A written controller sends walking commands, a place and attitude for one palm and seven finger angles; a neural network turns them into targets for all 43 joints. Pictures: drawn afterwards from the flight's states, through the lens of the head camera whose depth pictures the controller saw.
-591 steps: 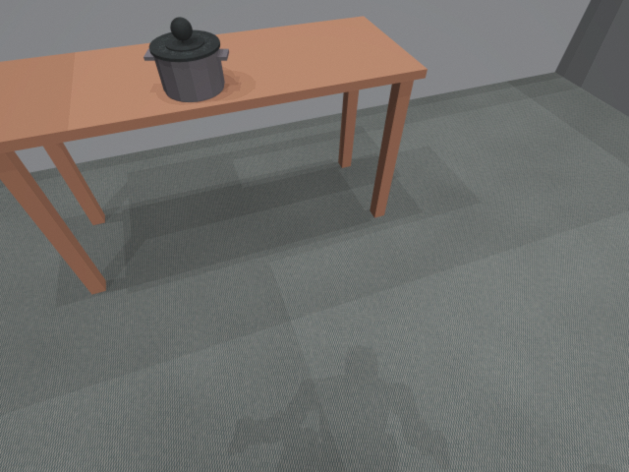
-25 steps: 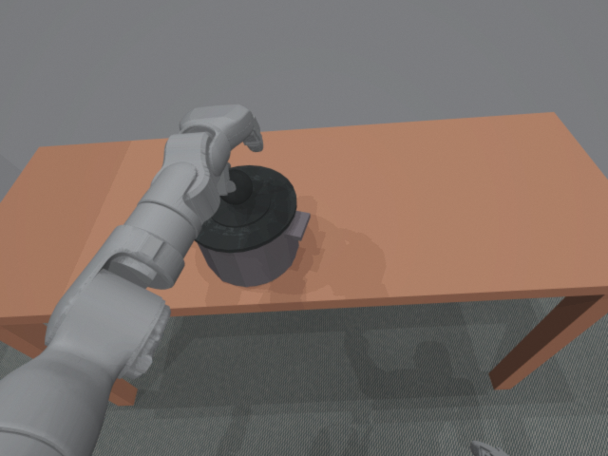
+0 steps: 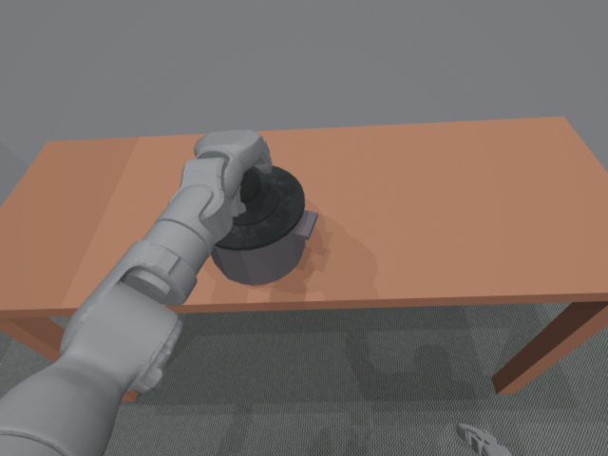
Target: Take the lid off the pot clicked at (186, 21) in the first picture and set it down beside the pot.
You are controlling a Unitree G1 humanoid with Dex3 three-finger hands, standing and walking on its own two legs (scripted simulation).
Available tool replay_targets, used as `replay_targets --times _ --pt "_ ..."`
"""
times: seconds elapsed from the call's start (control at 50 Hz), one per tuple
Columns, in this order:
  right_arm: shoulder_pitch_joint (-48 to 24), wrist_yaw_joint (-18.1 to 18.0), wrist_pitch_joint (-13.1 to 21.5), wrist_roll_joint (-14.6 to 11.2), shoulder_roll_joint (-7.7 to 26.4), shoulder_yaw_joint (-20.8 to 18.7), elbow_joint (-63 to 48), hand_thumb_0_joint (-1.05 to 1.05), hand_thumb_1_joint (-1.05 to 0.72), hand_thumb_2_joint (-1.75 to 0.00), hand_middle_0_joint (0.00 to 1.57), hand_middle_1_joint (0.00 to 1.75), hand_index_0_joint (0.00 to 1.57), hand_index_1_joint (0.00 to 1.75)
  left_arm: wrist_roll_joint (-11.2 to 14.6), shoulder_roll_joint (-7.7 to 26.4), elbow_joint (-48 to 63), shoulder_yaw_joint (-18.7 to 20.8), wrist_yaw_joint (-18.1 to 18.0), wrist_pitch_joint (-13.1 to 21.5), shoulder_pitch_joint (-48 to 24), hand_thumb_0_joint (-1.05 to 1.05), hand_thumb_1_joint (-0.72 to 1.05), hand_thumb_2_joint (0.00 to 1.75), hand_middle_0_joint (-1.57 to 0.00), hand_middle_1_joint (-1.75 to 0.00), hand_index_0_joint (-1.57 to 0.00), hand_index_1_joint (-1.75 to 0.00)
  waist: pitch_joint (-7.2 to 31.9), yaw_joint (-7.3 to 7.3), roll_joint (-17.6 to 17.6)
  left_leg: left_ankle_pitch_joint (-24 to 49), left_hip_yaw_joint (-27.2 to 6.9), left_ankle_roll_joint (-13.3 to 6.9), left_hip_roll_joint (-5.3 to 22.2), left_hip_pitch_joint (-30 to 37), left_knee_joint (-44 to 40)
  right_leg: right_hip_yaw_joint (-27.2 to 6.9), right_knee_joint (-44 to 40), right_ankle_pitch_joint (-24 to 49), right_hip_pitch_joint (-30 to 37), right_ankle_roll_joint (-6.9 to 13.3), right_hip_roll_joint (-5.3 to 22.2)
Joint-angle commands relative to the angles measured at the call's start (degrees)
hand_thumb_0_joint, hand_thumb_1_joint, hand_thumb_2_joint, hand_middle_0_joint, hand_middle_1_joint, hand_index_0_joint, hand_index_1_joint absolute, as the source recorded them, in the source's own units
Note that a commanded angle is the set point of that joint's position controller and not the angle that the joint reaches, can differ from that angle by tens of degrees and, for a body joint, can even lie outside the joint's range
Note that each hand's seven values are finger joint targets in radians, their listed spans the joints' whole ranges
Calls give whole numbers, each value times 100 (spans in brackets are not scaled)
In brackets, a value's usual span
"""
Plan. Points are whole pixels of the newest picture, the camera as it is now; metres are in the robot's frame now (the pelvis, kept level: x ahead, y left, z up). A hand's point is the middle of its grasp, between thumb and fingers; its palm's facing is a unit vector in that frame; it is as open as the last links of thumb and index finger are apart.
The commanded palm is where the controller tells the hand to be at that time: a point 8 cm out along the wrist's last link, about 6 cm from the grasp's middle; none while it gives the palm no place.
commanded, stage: lower the open fingers around the knob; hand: left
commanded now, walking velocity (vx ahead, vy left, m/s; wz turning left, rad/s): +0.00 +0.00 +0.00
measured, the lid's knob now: (243, 185) +0.49 +0.09 +0.08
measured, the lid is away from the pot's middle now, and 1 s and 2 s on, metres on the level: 0.00 0.00 0.00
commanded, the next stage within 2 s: close the fingers and squeeze the knob in 0.30 s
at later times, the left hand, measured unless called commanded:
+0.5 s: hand (233, 191) +0.46 +0.10 +0.10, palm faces -0.31 -0.03 -0.95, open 10.5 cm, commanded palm +0.45 +0.10 +0.16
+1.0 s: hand (238, 188) +0.47 +0.09 +0.10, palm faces -0.33 -0.04 -0.94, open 8.8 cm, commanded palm +0.46 +0.10 +0.16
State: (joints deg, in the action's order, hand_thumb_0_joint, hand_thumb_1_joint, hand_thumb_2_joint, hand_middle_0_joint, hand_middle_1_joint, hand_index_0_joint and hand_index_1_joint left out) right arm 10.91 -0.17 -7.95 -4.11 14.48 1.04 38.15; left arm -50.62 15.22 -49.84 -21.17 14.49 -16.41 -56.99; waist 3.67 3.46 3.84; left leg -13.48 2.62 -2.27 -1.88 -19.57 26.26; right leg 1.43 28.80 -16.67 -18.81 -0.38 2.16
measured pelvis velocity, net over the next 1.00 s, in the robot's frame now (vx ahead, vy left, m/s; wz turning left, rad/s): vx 0.00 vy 0.00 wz -0.01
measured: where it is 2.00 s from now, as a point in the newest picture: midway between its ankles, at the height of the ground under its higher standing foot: outside the picture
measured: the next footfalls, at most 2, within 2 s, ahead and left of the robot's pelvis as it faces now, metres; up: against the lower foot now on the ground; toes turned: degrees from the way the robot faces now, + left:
none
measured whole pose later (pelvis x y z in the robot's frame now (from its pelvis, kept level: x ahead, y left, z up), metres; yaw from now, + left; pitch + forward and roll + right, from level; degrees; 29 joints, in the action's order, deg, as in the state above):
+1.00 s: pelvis +0.00 +0.00 +0.00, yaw -1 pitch +8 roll +1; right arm 13.8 -0.9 -7.2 -4.0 15.2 0.2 39.8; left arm -50.8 16.0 -53.5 -18.9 12.4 -15.1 -57.1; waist 4.1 4.8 3.8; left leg -14.1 3.3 -2.4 -1.4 -21.0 26.8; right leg 0.7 28.5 -16.6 -20.2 -0.5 1.7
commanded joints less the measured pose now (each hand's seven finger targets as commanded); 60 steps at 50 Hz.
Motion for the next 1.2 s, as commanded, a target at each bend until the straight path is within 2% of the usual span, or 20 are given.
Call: replay_targets --times 0.0,0.16,0.26,0.34,0.38,0.4,0.42,0.54,0.6,0.64,0.7,0.76,0.82,0.86,0.96,0.98,1.02,1.08,1.14,1.18 --pt "-57 -40 204 38 652 -246 -616 0 -90 -90 20 30 20 30 -146 1027 1026 513 -365 134 -3040 0 -38 150 -81 -8 -81 -8 2292 124 -664 1999 -223 -201 -13 1396 40 73 -138 2538 491 229 -254" --pt "-14 -28 212 27 660 -296 -629 0 -90 -90 20 30 20 30 -98 1021 1115 564 -505 158 -2889 0 -38 150 -81 -8 -81 -8 2284 124 -696 2003 -186 -229 -4 1308 56 61 -188 2585 559 223 -264" --pt "50 -98 265 21 727 -290 -564 0 -90 -90 20 30 20 30 -89 1475 933 911 -570 136 -2843 0 -38 150 -81 -8 -81 -8 2234 91 -787 1655 -147 -242 -13 1134 -21 7 -253 2466 685 203 -251" --pt "98 -68 310 6 699 -325 -495 0 -90 -90 20 30 20 30 -143 998 810 486 -536 130 -2811 0 -38 150 -81 -8 -81 -8 2211 173 -581 1822 -194 -222 11 1403 28 74 -194 2370 354 217 -297" --pt "96 -50 311 34 737 -320 -536 0 -90 -90 20 30 20 30 -59 1243 853 742 -505 136 -2708 0 -38 150 -81 -8 -81 -8 2260 108 -658 1858 -169 -231 -11 1294 35 43 -201 2551 569 209 -277" --pt "66 -46 286 19 741 -314 -545 0 -90 -90 20 30 20 30 -74 1254 844 728 -490 120 -2652 0 -22 115 -77 -8 -77 -8 2268 105 -712 1802 -167 -225 -5 1269 7 48 -200 2508 574 200 -268" --pt "32 -46 273 4 718 -299 -551 0 -90 -90 20 30 20 30 -79 974 749 466 -453 97 -2655 0 -21 115 -72 -20 -72 -20 2096 151 -725 1708 -149 -228 -26 1200 -7 60 -227 2441 477 197 -274" --pt "90 -101 287 17 740 -294 -529 0 -90 -90 20 30 20 30 -121 1357 772 754 -468 146 -2820 0 -15 115 -63 -51 -63 -51 2184 127 -676 1649 -156 -235 -17 1251 -12 29 -233 2356 499 205 -274" --pt "100 -103 273 -5 728 -279 -488 0 -90 -90 20 30 20 30 -145 1022 576 444 -476 127 -2986 0 -12 115 -62 -59 -62 -59 1918 228 -664 1469 -166 -215 2 1152 -41 76 -245 2139 251 210 -289" --pt "114 -108 289 0 751 -281 -488 0 -90 -90 20 30 20 30 -111 1240 633 643 -509 117 -3053 0 -9 114 -61 -64 -61 -64 2037 198 -658 1467 -185 -210 7 1194 -45 57 -235 2125 311 210 -287" --pt "117 -119 334 13 711 -290 -506 0 -90 -90 20 30 20 30 -125 1023 722 452 -503 184 -3191 0 -6 113 -61 -70 -61 -70 2223 244 -517 1669 -183 -220 -6 1346 28 41 -202 2292 291 211 -282" --pt "161 -110 311 38 751 -295 -487 0 -90 -90 20 30 20 30 -109 1251 578 719 -513 158 -3028 0 -2 112 -61 -76 -61 -76 2261 182 -645 1765 -198 -215 -3 1251 46 34 -203 2381 393 226 -275" --pt "171 -100 291 19 754 -296 -460 0 -90 -90 20 30 20 30 -148 1176 657 599 -503 124 -3141 0 2 110 -62 -80 -62 -80 2252 225 -637 1819 -176 -217 13 1292 52 56 -181 2463 345 213 -286" --pt "155 -78 305 26 721 -308 -500 0 -90 -90 20 30 20 30 -105 879 658 429 -467 150 -3094 0 4 109 -63 -83 -63 -83 2294 244 -649 2025 -220 -214 17 1353 105 78 -159 2489 282 227 -292" --pt "198 -92 272 59 778 -296 -492 0 -90 -90 20 30 20 30 -114 1452 698 904 -493 144 -2988 0 11 105 -65 -89 -65 -89 2373 136 -780 2045 -183 -233 -5 1193 82 31 -171 2753 605 215 -272" --pt "154 -87 291 40 747 -300 -527 0 -90 -90 20 30 20 30 -152 1317 1063 711 -502 198 -3237 0 12 104 -65 -90 -65 -90 2543 184 -584 2184 -174 -237 8 1384 98 21 -141 2854 576 206 -271" --pt "193 -51 282 39 715 -318 -483 0 -90 -90 20 30 20 30 -188 1011 838 508 -511 140 -2977 0 15 102 -66 -92 -66 -92 2360 191 -588 2329 -212 -229 29 1416 121 87 -133 2774 397 209 -303" --pt "126 -35 272 44 732 -313 -531 0 -90 -90 20 30 20 30 -123 1229 885 728 -531 132 -2888 0 20 98 -68 -94 -68 -94 2410 123 -633 2265 -213 -226 9 1353 114 59 -132 2792 542 210 -292" --pt "115 -27 249 15 705 -323 -472 0 -90 -90 20 30 20 30 -139 787 782 343 -522 48 -3032 0 24 94 -70 -96 -70 -96 2137 231 -618 2070 -191 -221 11 1371 104 106 -167 2571 250 213 -317" --pt "121 -47 236 20 751 -294 -442 0 -90 -90 20 30 20 30 -122 1068 688 553 -542 36 -3120 0 27 92 -72 -97 -72 -97 2154 218 -656 1829 -200 -212 5 1258 44 82 -175 2431 318 214 -306"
